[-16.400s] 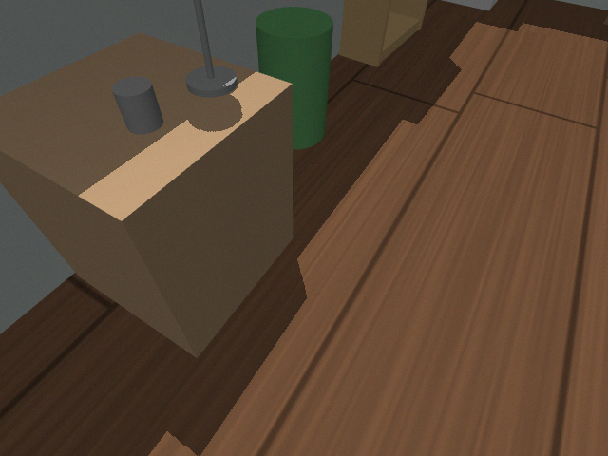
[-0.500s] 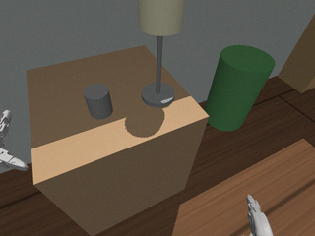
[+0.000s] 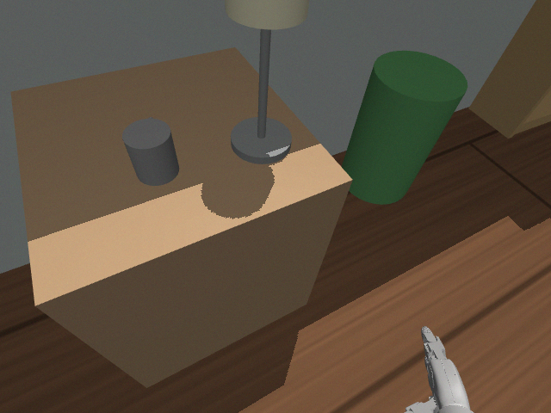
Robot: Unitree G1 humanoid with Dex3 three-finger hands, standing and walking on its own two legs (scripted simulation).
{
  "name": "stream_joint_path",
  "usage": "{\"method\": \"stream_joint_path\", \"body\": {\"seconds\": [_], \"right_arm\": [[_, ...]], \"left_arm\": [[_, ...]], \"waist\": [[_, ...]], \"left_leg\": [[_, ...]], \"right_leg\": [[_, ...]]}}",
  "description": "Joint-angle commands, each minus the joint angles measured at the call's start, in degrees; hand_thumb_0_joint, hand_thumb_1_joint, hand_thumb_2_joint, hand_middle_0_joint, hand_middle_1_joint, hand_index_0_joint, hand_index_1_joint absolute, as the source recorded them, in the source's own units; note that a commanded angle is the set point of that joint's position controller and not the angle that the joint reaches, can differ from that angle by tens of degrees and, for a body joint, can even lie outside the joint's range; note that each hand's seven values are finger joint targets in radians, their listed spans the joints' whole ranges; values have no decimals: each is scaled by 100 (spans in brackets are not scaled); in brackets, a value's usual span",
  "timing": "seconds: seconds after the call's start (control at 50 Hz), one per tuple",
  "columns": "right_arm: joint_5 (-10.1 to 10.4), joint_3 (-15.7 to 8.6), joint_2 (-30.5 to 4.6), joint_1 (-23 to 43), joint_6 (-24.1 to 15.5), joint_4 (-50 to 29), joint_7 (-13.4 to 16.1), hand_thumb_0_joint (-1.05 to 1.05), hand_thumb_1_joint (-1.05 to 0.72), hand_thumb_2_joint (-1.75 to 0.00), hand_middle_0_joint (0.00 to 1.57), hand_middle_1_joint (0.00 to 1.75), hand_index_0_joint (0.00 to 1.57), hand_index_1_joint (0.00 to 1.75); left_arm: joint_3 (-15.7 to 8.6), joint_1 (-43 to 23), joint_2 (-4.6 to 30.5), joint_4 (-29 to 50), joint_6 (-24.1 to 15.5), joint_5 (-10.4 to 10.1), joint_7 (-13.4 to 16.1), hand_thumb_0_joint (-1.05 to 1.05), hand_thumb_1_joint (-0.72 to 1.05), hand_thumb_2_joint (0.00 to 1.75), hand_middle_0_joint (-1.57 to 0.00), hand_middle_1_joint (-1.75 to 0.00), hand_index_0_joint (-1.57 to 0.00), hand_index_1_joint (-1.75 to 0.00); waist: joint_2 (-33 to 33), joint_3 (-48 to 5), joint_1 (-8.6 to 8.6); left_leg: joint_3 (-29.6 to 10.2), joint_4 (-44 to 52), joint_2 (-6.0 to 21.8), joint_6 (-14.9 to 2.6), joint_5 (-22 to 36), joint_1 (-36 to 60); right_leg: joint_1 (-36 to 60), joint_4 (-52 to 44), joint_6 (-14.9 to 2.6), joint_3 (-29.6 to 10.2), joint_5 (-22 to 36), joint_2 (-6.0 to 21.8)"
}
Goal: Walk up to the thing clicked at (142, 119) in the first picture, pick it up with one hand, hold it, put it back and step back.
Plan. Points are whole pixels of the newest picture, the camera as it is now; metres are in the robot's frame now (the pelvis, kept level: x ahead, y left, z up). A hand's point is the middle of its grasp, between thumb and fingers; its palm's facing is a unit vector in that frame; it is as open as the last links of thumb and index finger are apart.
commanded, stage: go down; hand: left
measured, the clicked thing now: (153, 147) +0.60 +0.20 +0.00
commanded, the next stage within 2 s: approach in 1.70 s
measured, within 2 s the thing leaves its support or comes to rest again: neither
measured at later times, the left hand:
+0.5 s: hand out of the picture +0.43 +0.38 +0.13, palm faces +0.17 -0.98 +0.02, open 17.7 cm
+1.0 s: hand out of the picture +0.45 +0.38 +0.14, palm faces +0.19 -0.98 +0.02, open 17.8 cm
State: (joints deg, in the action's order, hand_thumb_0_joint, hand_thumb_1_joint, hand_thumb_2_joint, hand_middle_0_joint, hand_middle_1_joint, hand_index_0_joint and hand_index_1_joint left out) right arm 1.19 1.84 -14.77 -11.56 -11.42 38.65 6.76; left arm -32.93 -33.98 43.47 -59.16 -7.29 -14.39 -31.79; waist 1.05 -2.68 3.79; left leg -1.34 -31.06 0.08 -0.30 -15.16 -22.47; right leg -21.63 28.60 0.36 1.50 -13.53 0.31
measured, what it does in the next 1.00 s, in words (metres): stands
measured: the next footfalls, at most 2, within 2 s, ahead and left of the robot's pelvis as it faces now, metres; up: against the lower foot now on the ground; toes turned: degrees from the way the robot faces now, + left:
none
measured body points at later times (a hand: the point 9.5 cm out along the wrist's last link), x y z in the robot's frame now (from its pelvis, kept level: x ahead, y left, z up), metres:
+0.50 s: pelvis +0.03 +0.01 -0.01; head +0.09 +0.04 +0.43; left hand +0.42 +0.43 +0.14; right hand +0.17 -0.24 -0.09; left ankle +0.00 +0.12 -0.73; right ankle +0.01 -0.12 -0.73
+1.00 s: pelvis +0.02 +0.02 -0.02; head +0.10 +0.04 +0.42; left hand +0.44 +0.44 +0.15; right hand +0.17 -0.25 -0.08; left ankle +0.00 +0.12 -0.73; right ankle +0.01 -0.12 -0.73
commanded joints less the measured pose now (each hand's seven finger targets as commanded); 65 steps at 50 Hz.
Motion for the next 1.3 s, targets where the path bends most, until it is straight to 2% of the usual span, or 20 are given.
{"method": "stream_joint_path", "body": {"seconds": [0.0,0.14,0.26,0.36,0.46,0.56,0.58,0.62,0.66,0.7,0.74,0.78,0.8,0.86,0.92,0.96,0.98,1.06,1.18,1.28], "right_arm": [[-21,-234,-829,772,-387,-1019,107,0,57,-4,5,5,5,5],[-31,-265,-923,753,-386,-928,190,0,57,-4,5,5,5,5],[-28,-274,-771,46,-315,-649,146,0,57,-5,5,5,5,5],[-41,-231,-797,199,-345,-919,94,0,55,-5,5,5,5,5],[-82,-501,-1148,426,-392,-1082,98,0,55,-5,5,5,5,5],[-63,-409,-956,-124,-339,-932,42,0,54,-5,5,5,5,5],[-42,-347,-876,56,-356,-1209,6,0,55,-5,5,5,5,5],[-68,-558,-1067,-427,-323,-1047,22,0,55,-5,5,5,5,5],[-45,-270,-824,-352,-329,-1242,-62,0,55,-5,5,5,5,5],[-53,-419,-928,-224,-325,-1332,-62,0,55,-5,5,5,5,5],[-52,-244,-810,-43,-329,-1338,-110,0,54,-5,5,5,5,5],[-70,-371,-941,166,-349,-1354,-90,0,54,-5,5,5,5,5],[-87,-372,-958,163,-369,-1317,-90,0,54,-5,5,5,5,5],[-92,-344,-967,408,-383,-1411,-70,0,54,-5,5,5,5,5],[-95,-431,-1058,145,-352,-1402,-31,0,54,-5,5,5,5,5],[-105,-271,-908,-54,-337,-1424,-67,0,54,-5,5,5,5,5],[-121,-359,-1031,-126,-334,-1528,-62,0,54,-5,5,5,5,5],[-103,-227,-878,-306,-284,-1439,-78,0,54,-5,5,5,5,5],[-68,-295,-1076,298,-315,-1907,-39,0,54,-5,5,5,5,5],[-86,-217,-1012,87,-315,-1986,10,0,54,-5,5,5,5,5]], "left_arm": [[-331,-2361,2366,835,-503,-23,-32,0,-61,6,-4,-5,-5,-5],[-436,-2785,2898,547,-613,180,54,0,-55,6,-4,-3,-5,-3],[-393,-2373,2806,322,-534,177,-37,0,-58,5,-5,-4,-5,-4],[-421,-2511,2835,530,-471,126,-148,0,-61,5,-5,-3,-5,-4],[-453,-2769,2843,724,-465,155,-91,0,-57,6,-4,-3,-4,-4],[-547,-2525,2858,643,-402,222,14,0,-61,4,-5,-3,-5,-4],[-317,-2503,2540,722,-395,199,-15,0,-61,4,-5,-3,-5,-4],[-659,-2214,2934,473,-325,242,26,0,-60,5,-4,-3,-4,-4],[-531,-2367,2781,649,-302,201,-20,0,-61,5,-4,-4,-5,-4],[-483,-2494,2716,663,-291,196,-23,0,-61,5,-5,-4,-5,-5],[-562,-2690,2938,744,-321,248,-15,0,-61,5,-4,-4,-4,-4],[-465,-2973,2865,763,-343,238,-24,0,-61,5,-5,-4,-4,-5],[-588,-3065,3007,752,-372,261,-34,0,-61,5,-4,-3,-4,-4],[-411,-3275,2947,624,-398,331,-7,0,-61,4,-5,-3,-5,-4],[-535,-3115,3180,226,-404,389,21,0,-61,5,-5,-4,-5,-4],[-425,-3199,3072,85,-429,394,-39,0,-61,3,-5,-4,-5,-4],[-565,-3118,3290,-31,-432,411,-43,0,-61,3,-5,-4,-5,-4],[-527,-3211,3400,-68,-460,403,-109,0,-61,3,-5,-3,-6,-4],[-546,-3606,3669,-91,-509,465,-71,0,-61,3,-5,-3,-5,-3],[-487,-3834,3674,-85,-511,514,-90,0,-61,3,-5,-3,-5,-4]], "waist": [[-727,-1850,-70],[-1150,-2279,10],[-1167,-2251,111],[-1174,-2651,88],[-1386,-2892,143],[-1383,-2729,87],[-1286,-2678,116],[-1181,-2643,130],[-1268,-2604,80],[-1257,-2542,97],[-1381,-2506,36],[-1493,-2599,85],[-1496,-2699,108],[-1542,-2694,144],[-1307,-2519,233],[-1271,-2570,264],[-1215,-2661,277],[-1213,-2585,280],[-1335,-2695,245],[-1642,-2896,332]], "left_leg": [[8,215,-100,-97,701,676],[-63,-79,-14,-33,1009,696],[-32,-354,36,-40,1847,743],[-57,-589,80,-50,2629,896],[-196,-721,226,57,3374,1341],[-209,-772,243,70,3665,1257],[-178,-749,206,48,3534,1218],[-149,-775,179,28,3384,1072],[-156,-743,201,34,3372,1046],[-153,-762,204,39,3432,1032],[-155,-747,201,38,3285,892],[-163,-797,214,39,3266,982],[-197,-816,239,52,3283,1060],[-179,-813,198,46,2786,916],[-151,-811,161,12,2250,650],[-202,-871,207,18,2359,649],[-198,-910,208,0,2473,660],[-90,-997,97,-80,1959,257],[-122,-1085,100,-57,1525,-28],[-185,-1240,164,16,1811,297]], "right_leg": [[275,-240,-106,3,626,4],[-32,-6,-161,6,752,-47],[-200,152,-151,42,1337,-95],[-221,297,-135,32,1820,-91],[-527,398,-178,96,1813,-138],[-513,427,-173,119,1850,-159],[-477,404,-165,113,1847,-164],[-399,430,-154,104,1953,-150],[-443,452,-169,108,1827,-157],[-494,474,-165,106,1833,-164],[-468,490,-174,86,1700,-156],[-603,514,-186,57,1602,-157],[-651,517,-181,75,1589,-164],[-673,535,-207,55,1424,-159],[-689,562,-189,49,1253,-162],[-835,622,-196,76,1229,-181],[-822,635,-190,86,1322,-183],[-802,701,-152,14,1261,-134],[-931,859,-184,-10,886,-127],[-1225,955,-216,45,851,-169]]}}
